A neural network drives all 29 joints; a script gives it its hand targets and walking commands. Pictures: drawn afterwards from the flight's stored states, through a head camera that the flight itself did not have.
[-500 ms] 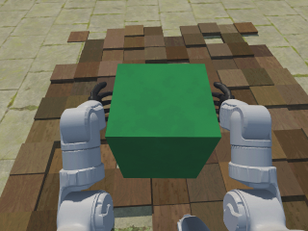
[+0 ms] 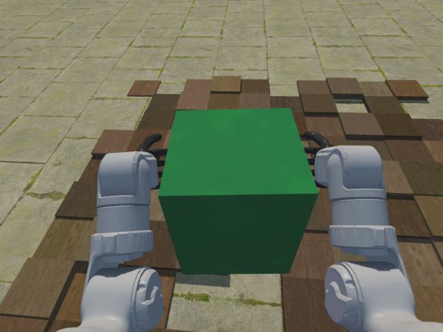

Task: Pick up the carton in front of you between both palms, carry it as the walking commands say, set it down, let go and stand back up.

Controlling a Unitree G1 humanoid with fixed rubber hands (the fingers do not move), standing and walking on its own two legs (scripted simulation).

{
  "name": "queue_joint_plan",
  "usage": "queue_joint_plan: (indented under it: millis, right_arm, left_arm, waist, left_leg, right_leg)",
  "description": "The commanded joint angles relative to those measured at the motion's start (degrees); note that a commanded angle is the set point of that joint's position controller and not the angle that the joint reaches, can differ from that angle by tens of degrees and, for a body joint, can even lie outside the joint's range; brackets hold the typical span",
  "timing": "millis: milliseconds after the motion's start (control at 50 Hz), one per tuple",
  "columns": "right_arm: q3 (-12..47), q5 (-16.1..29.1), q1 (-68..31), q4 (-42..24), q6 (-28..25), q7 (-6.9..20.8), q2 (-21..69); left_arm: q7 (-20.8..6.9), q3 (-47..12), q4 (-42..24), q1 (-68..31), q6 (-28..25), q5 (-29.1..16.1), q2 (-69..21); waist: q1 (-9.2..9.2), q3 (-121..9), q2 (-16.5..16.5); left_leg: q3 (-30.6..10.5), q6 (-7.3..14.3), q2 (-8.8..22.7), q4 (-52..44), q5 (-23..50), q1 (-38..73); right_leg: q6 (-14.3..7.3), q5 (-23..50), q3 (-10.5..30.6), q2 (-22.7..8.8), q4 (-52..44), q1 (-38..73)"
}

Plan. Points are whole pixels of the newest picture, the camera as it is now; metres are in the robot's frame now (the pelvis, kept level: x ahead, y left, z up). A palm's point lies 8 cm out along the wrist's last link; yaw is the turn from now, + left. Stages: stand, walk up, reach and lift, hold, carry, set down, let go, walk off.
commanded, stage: carry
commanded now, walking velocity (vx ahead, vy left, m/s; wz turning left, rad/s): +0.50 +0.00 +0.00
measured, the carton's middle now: (234, 194) +0.37 +0.01 +0.06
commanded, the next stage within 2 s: none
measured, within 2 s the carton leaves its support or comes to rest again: neither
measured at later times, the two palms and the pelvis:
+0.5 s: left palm (180, 55) +0.73 +0.14 +0.16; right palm (300, 65) +0.68 -0.16 +0.15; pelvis +0.33 +0.04 +0.02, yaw -2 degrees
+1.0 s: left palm (169, 22) +1.01 +0.21 +0.15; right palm (259, 15) +1.03 -0.09 +0.15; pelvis +0.65 +0.04 -0.01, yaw +0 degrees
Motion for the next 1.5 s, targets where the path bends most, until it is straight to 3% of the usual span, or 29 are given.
queue_joint_plan:
  millis: [0, 120, 200, 240, 260, 280, 340, 420, 480, 560, 580, 600, 620, 660, 720, 760, 880, 940, 960, 980, 1000, 1060, 1120, 1200, 1260, 1400, 1420, 1460, 1480]
  right_arm:
    - [30.53, 20.48, -36.95, -7.7, -4.33, 11.03, 67.58]
    - [37.68, 21.47, -35.26, -12.08, -9.02, 12.24, 69.66]
    - [40.04, 20.76, -30.09, -13.43, -10.27, 11.64, 66.38]
    - [39.92, 20.84, -28.58, -13.36, -9.76, 11.88, 63.53]
    - [39.08, 20.53, -28.37, -14.08, -10.26, 11.59, 61.4]
    - [39.78, 21.57, -28.92, -17.0, -10.45, 11.28, 60.9]
    - [43.77, 26.28, -37.22, -26.79, -9.34, 10.89, 62.35]
    - [44.14, 29.67, -38.25, -27.73, -6.3, 11.49, 59.64]
    - [43.83, 32.04, -43.31, -25.58, -4.44, 12.87, 58.2]
    - [38.45, 30.23, -43.08, -14.16, -1.56, 13.36, 55.15]
    - [36.58, 29.34, -43.73, -11.51, -0.54, 13.16, 54.15]
    - [34.35, 28.48, -44.15, -8.24, 0.62, 12.8, 53.34]
    - [31.41, 27.33, -42.5, -3.25, 1.57, 12.51, 54.13]
    - [28.83, 28.42, -48.89, -5.46, 1.21, 12.65, 58.52]
    - [26.87, 24.81, -51.54, -8.28, 1.41, 11.55, 60.45]
    - [24.76, 21.94, -49.28, -6.73, 1.42, 10.47, 60.14]
    - [25.1, 16.42, -42.66, -5.48, -0.45, 9.86, 59.94]
    - [27.07, 16.61, -40.53, -4.68, -2.02, 10.67, 60.94]
    - [27.5, 16.95, -40.29, -4.55, -2.59, 11.08, 61.31]
    - [28.55, 17.42, -40.09, -4.84, -3.11, 11.25, 60.57]
    - [28.98, 17.97, -38.29, -5.48, -3.75, 11.21, 61.49]
    - [34.27, 21.95, -44.67, -17.06, -4.51, 11.11, 64.19]
    - [38.66, 27.02, -48.47, -23.9, -4.58, 11.5, 65.25]
    - [40.22, 29.62, -47.49, -26.47, -3.31, 12.22, 61.39]
    - [39.27, 29.86, -44.21, -21.49, -1.66, 13.09, 58.28]
    - [34.43, 26.25, -39.99, -10.84, 0.33, 14.52, 59.58]
    - [34.28, 26.56, -41.17, -10.79, 0.6, 14.34, 60.52]
    - [32.5, 25.37, -40.37, -7.86, 1.74, 13.75, 60.2]
    - [32.16, 25.45, -39.46, -8.33, 1.8, 13.47, 60.8]
  left_arm:
    - [-13.54, -33.74, -6.33, -40.04, -2.61, -26.83, -67.17]
    - [-14.57, -40.08, -11.24, -37.54, -7.13, -27.76, -69.13]
    - [-13.85, -42.08, -12.36, -31.35, -8.78, -27.01, -65.56]
    - [-13.23, -41.15, -12.88, -30.67, -8.67, -25.51, -61.27]
    - [-13.04, -43.31, -16.74, -34.33, -8.11, -27.27, -61.43]
    - [-12.71, -44.4, -18.84, -36.41, -7.44, -28.34, -60.62]
    - [-11.61, -41.15, -21.45, -34.39, -6.55, -26.92, -58.61]
    - [-9.5, -36.83, -18.45, -30.47, -3.91, -21.19, -49.7]
    - [-8.74, -34.26, -16.27, -30.87, -2.37, -16.97, -46.88]
    - [-9.21, -30.14, -6.36, -29.39, 0.79, -14.51, -43.89]
    - [-9.39, -28.13, -3.47, -28.77, 1.43, -14.1, -43.05]
    - [-9.51, -25.82, 0.65, -26.74, 2.32, -14.13, -41.74]
    - [-9.4, -25.3, 2.08, -28.2, 2.8, -14.79, -41.88]
    - [-9.82, -27.58, -3.18, -40.87, 2.43, -19.93, -46.88]
    - [-10.87, -31.68, -11.49, -53.15, 2.07, -27.93, -56.04]
    - [-10.88, -32.98, -13.03, -56.61, 2.19, -29.79, -58.61]
    - [-12.68, -32.24, -7.46, -51.06, 0.68, -29.88, -64.47]
    - [-13.32, -33.73, -5.6, -47.81, -0.94, -29.2, -65.16]
    - [-13.11, -34.52, -6.61, -48.6, -1.4, -29.13, -65.2]
    - [-13.0, -34.38, -7.46, -46.96, -1.66, -28.42, -65.02]
    - [-12.92, -35.85, -8.86, -48.3, -1.77, -29.6, -65.68]
    - [-11.76, -35.51, -9.89, -44.46, -2.07, -27.76, -64.35]
    - [-10.14, -34.13, -14.28, -40.92, -2.26, -23.55, -60.01]
    - [-8.27, -34.4, -16.68, -37.65, -1.52, -20.02, -53.81]
    - [-7.87, -32.67, -11.22, -32.36, 0.12, -15.9, -49.96]
    - [-11.24, -30.22, -3.8, -31.46, 2.83, -16.84, -51.49]
    - [-11.76, -30.36, -4.78, -32.94, 2.86, -18.17, -52.9]
    - [-12.39, -28.29, -2.48, -32.26, 3.67, -18.88, -51.72]
    - [-12.7, -28.45, -2.48, -31.82, 3.78, -20.58, -53.97]
  waist:
    - [-0.08, -26.62, -5.25]
    - [2.63, -23.92, -8.56]
    - [-0.75, -28.15, -10.15]
    - [-6.46, -28.83, -1.34]
    - [-7.64, -33.44, 14.51]
    - [-8.32, -37.17, 19.51]
    - [-8.3, -32.67, 2.61]
    - [-7.84, -28.45, 5.08]
    - [-6.79, -25.87, 6.68]
    - [-2.07, -24.93, -2.52]
    - [0.52, -24.83, -7.24]
    - [2.83, -25.78, -16.65]
    - [2.99, -30.96, -17.67]
    - [3.04, -31.56, -8.92]
    - [2.1, -25.64, -1.1]
    - [1.86, -25.37, -2.79]
    - [1.34, -24.03, -7.92]
    - [-3.6, -26.81, -7.19]
    - [-6.48, -30.3, 0.3]
    - [-6.54, -35.58, 16.54]
    - [-6.91, -38.0, 22.23]
    - [-7.61, -33.69, 3.77]
    - [-6.53, -33.46, 6.34]
    - [-7.24, -30.29, 8.14]
    - [-8.18, -25.98, 6.47]
    - [-3.87, -21.34, 4.15]
    - [-1.34, -23.59, 0.55]
    - [-0.91, -26.95, -17.36]
    - [-0.77, -28.21, -17.18]
  left_leg:
    - [0.13, -1.0, 3.75, -1.24, 2.14, -15.17]
    - [6.74, -0.36, 0.15, -22.39, 10.2, -9.54]
    - [13.25, 0.38, -6.44, -44.75, 27.05, 12.09]
    - [4.93, 2.89, 3.57, -48.39, 39.43, 40.87]
    - [-15.29, 12.77, 14.67, -39.49, 72.44, 58.38]
    - [-23.48, 17.99, 19.29, -37.59, 80.78, 63.37]
    - [-18.76, 11.76, 15.99, -40.45, 50.98, 55.33]
    - [-14.49, 11.28, 14.21, -46.4, 41.05, 39.48]
    - [-6.68, 8.47, 9.9, -45.47, 31.7, 33.19]
    - [3.91, 4.57, 3.83, -27.12, 24.93, 15.26]
    - [4.53, 3.27, 1.57, -16.76, 9.99, 5.09]
    - [2.8, 1.19, -4.44, 0.98, -12.04, -10.77]
    - [-1.73, 0.95, -3.61, 12.47, -14.56, -17.13]
    - [-3.69, 1.38, 0.39, 16.14, -9.65, -24.01]
    - [-2.76, 1.3, 3.1, 10.23, -4.33, -18.81]
    - [-1.15, 1.33, 3.78, 8.01, -4.25, -17.25]
    - [3.52, 0.91, 3.63, -14.36, 4.21, -7.26]
    - [9.55, 2.12, -2.63, -30.57, 5.55, 14.77]
    - [1.82, 4.5, 1.81, -38.06, 7.38, 28.86]
    - [-25.91, 10.49, 17.37, -43.02, 16.44, 41.54]
    - [-39.93, 17.05, 19.77, -45.28, 26.37, 49.53]
    - [-26.78, 12.78, 17.72, -38.41, 37.81, 48.73]
    - [-20.78, 9.5, 15.29, -40.44, 32.52, 44.9]
    - [-15.75, 10.32, 14.35, -44.62, 31.87, 43.24]
    - [-10.3, 8.64, 12.31, -46.4, 35.71, 38.6]
    - [1.76, 1.22, 7.78, -33.39, 39.01, 33.14]
    - [2.56, -0.73, 6.61, -24.48, 29.51, 25.08]
    - [2.85, -3.98, -2.35, -4.65, -10.36, -4.57]
    - [0.7, -2.83, -0.97, 0.33, -9.11, -9.7]
  right_leg:
    - [-7.73, 12.6, 21.08, -17.58, -9.97, 27.62]
    - [-2.62, 41.14, 10.11, -13.87, -7.36, 29.4]
    - [2.38, 59.81, -1.08, -7.64, 9.54, 28.96]
    - [5.01, 28.3, 0.87, -5.53, 27.99, 5.39]
    - [7.45, -4.57, 1.95, 2.1, 44.8, -16.65]
    - [7.31, -18.02, 5.13, 3.71, 54.9, -25.24]
    - [4.25, -12.34, 10.66, -3.71, 42.5, -29.8]
    - [4.68, -4.13, 5.83, -3.22, 22.04, -19.28]
    - [5.01, 14.91, 4.18, -2.82, 4.7, -11.43]
    - [3.13, 30.75, -2.45, -1.19, -8.86, 18.94]
    - [0.74, 36.1, 3.31, -6.46, -7.48, 28.59]
    - [-5.56, 54.62, 19.6, -18.7, -2.83, 39.62]
    - [-10.84, 51.18, 28.95, -24.4, -0.93, 44.69]
    - [-12.8, 15.82, 33.52, -25.06, -4.95, 40.77]
    - [-9.73, 7.43, 29.72, -20.22, -6.59, 24.45]
    - [-9.04, -3.04, 28.69, -19.87, -9.52, 19.69]
    - [-5.08, 17.31, 13.66, -16.01, -8.63, 14.59]
    - [-0.47, 27.1, 5.51, -13.76, 1.74, 8.39]
    - [2.9, 27.77, 1.53, -9.94, 16.03, 1.02]
    - [6.97, 1.21, 2.52, -2.88, 31.34, -13.5]
    - [6.3, -14.92, 4.55, 1.92, 41.29, -24.98]
    - [4.61, -12.99, 8.7, -3.26, 43.05, -30.76]
    - [5.02, -9.12, 8.69, -4.88, 34.79, -27.56]
    - [5.5, -2.24, 5.71, -4.12, 18.33, -23.53]
    - [5.62, 10.79, 2.5, -2.84, 8.49, -17.15]
    - [3.93, 25.56, -2.58, -2.81, -14.27, 7.64]
    - [4.22, 23.04, 0.59, -6.35, -13.1, 19.01]
    - [-2.27, 36.09, 28.94, -24.35, -7.42, 40.19]
    - [-4.82, 21.42, 31.69, -25.18, -10.39, 40.13]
